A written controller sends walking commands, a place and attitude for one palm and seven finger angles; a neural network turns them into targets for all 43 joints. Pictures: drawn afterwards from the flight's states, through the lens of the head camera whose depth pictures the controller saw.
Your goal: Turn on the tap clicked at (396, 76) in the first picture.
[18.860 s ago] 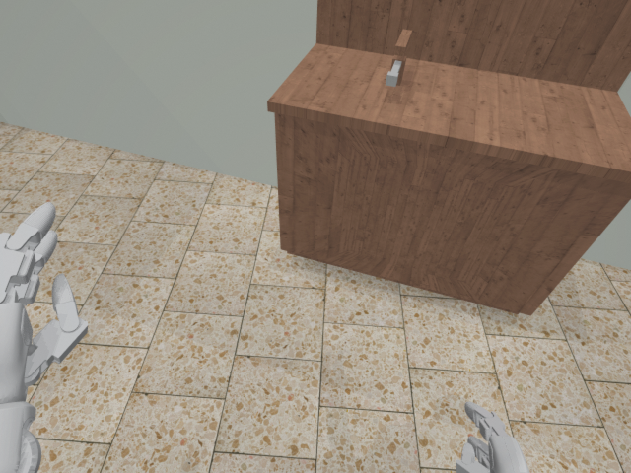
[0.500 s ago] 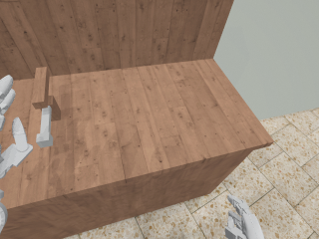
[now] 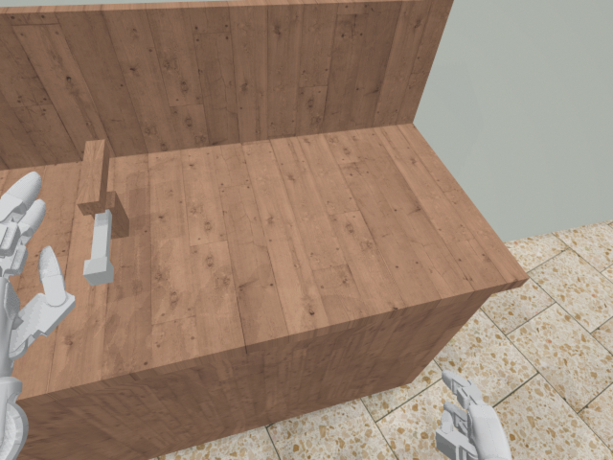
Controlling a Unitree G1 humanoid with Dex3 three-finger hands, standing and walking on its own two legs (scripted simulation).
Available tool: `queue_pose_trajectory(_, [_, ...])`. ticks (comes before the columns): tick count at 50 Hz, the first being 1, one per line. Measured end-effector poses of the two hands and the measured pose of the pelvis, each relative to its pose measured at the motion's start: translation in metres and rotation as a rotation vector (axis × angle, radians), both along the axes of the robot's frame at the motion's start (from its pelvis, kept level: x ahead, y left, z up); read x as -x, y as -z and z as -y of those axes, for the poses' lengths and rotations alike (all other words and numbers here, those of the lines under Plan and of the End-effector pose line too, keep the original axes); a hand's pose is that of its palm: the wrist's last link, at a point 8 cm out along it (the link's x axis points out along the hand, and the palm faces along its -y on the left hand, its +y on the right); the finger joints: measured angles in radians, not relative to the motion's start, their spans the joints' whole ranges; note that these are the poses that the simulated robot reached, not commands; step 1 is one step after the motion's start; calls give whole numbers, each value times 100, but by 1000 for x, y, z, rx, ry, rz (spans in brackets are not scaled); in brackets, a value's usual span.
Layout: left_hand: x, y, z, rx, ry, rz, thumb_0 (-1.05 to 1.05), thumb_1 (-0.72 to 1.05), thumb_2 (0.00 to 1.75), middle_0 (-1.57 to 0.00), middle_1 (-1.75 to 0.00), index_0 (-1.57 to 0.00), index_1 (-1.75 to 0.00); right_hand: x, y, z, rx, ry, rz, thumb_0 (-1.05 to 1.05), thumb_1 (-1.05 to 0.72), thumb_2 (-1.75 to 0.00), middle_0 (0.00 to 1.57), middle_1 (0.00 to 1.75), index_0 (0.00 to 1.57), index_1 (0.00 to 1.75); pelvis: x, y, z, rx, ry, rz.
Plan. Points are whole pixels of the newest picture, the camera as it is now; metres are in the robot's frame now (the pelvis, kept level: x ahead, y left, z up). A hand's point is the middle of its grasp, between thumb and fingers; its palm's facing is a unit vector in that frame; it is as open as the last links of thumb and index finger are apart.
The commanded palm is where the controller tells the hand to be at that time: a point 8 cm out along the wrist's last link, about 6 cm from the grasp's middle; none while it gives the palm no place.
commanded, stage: look again from close up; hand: left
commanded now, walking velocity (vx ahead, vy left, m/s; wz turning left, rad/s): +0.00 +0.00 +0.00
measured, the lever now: (99, 271) +0.33 +0.32 +0.03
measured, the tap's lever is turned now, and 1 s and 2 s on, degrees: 0 0 0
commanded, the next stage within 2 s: come to a stop and stand still in 0.12 s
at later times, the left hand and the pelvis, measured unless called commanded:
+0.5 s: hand (59, 292) +0.22 +0.25 +0.17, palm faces +0.39 -0.83 -0.40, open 7.4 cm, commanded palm +0.15 +0.28 +0.17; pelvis -0.02 +0.00 -0.01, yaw -1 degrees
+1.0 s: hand (74, 294) +0.23 +0.25 +0.15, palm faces +0.34 -0.87 -0.36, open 7.4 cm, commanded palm +0.16 +0.28 +0.17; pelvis +0.00 +0.01 +0.00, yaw -1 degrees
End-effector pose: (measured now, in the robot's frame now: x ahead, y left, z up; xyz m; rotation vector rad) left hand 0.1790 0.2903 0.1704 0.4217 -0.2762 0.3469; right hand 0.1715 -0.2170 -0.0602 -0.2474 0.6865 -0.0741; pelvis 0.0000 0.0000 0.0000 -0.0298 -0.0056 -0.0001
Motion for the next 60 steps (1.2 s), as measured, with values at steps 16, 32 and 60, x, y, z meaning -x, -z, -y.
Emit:
queue_pose_trajectory(16, [7, -5, 1, -84, 14, -5, 1, 89, 90, -21, -30, -21, -30, 25, 1, 16, 40, 21, -15, 1, -90, -89, 20, 30, 21, 30, 12, 0, 4, 2, -3, 0])
queue_pose_trajectory(32, [14, 8, 6, -58, 54, -47, 1, 89, 90, -21, -30, -21, -30, 37, 15, -1, -45, 17, -17, 1, -90, -89, 20, 30, 21, 30, 17, 4, 1, -11, 16, 9])
queue_pose_trajectory(60, [-2, 0, -8, -28, 26, 5, 1, 89, 90, -21, -30, -21, -30, 0, -1, -8, 9, -9, 6, 1, -90, -89, 20, 30, 21, 30, 1, 2, -8, -3, 3, -2])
